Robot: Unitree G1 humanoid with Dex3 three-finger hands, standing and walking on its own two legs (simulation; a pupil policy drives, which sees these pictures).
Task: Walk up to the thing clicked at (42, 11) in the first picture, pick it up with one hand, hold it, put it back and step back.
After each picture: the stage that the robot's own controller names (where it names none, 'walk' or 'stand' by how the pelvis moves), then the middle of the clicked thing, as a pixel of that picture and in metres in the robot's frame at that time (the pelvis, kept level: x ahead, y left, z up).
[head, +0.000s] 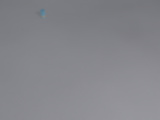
stand; (42, 13) +2.06 +0.54 -0.72
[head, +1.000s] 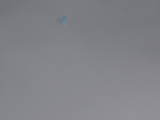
walk; (63, 21) +1.96 +0.21 -0.70
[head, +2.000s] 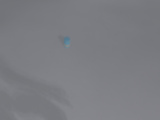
walk; (66, 42) +1.36 +0.11 -0.71
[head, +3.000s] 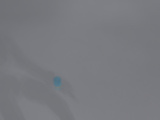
walk; (57, 83) +0.84 +0.18 -0.71
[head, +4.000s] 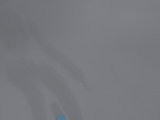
walk; out of the picture +0.47 +0.18 -0.70
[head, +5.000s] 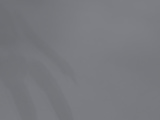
stand; out of the picture +0.28 +0.14 -0.71
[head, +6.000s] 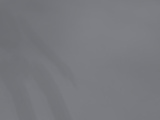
stand; out of the picture +0.28 +0.14 -0.73
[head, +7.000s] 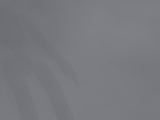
stand; out of the picture +0.28 +0.14 -0.73
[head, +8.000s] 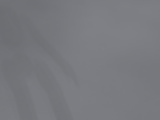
stand; out of the picture +0.28 +0.15 -0.73
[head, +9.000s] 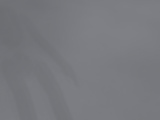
stand; out of the picture +0.27 +0.14 -0.73
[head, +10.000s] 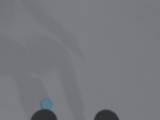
go down; (46, 105) +0.33 +0.14 -0.51
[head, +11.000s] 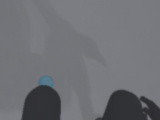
go down; (46, 85) +0.37 +0.15 -0.33
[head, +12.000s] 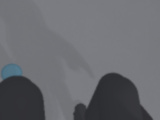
close in; (12, 76) +0.36 +0.18 -0.24
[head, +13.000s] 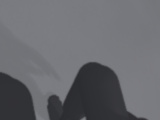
close; out of the picture +0.37 +0.20 -0.22
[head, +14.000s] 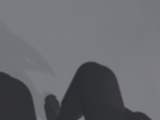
close; out of the picture +0.39 +0.21 -0.21
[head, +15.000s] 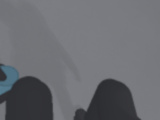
lift; (3, 84) +0.31 +0.23 -0.14
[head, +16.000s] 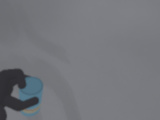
lift; (30, 97) +0.31 +0.16 +0.01
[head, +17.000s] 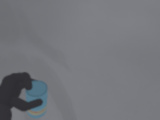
hold; (36, 99) +0.31 +0.15 -0.01
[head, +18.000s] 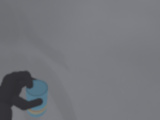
hold; (37, 98) +0.31 +0.15 +0.00
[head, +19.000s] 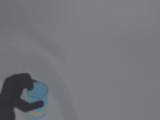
crouch; (37, 100) +0.31 +0.14 -0.04
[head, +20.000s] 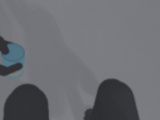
lower; (13, 61) +0.41 +0.19 -0.12
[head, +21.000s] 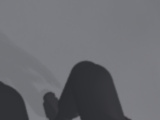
lower; out of the picture +0.41 +0.23 -0.23
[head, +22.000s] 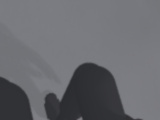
lower; out of the picture +0.40 +0.24 -0.23
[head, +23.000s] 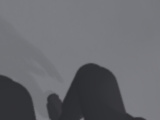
lower; out of the picture +0.39 +0.23 -0.23
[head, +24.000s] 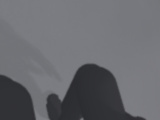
lower; out of the picture +0.39 +0.23 -0.23
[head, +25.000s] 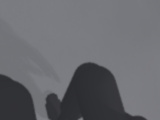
open; out of the picture +0.37 +0.22 -0.23
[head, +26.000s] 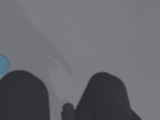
stand; out of the picture +0.37 +0.21 -0.24
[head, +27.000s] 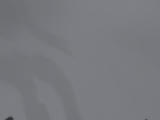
stand; out of the picture +0.33 +0.15 -0.60
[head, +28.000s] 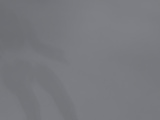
stand; out of the picture +0.32 +0.15 -0.66
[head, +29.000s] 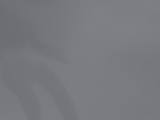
stand; out of the picture +0.32 +0.15 -0.66
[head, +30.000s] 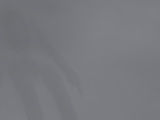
stand; out of the picture +0.35 +0.15 -0.72
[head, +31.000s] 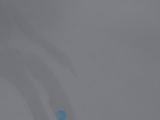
walk; (61, 117) +0.43 +0.12 -0.69
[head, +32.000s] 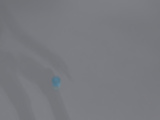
walk; (56, 83) +0.69 +0.13 -0.70
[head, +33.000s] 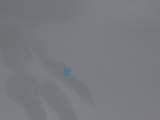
stand; (67, 73) +0.96 +0.17 -0.71
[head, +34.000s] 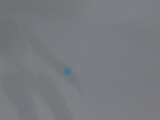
stand; (67, 73) +0.94 +0.12 -0.72
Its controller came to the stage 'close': yes
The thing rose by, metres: 0.71
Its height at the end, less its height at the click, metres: +0.00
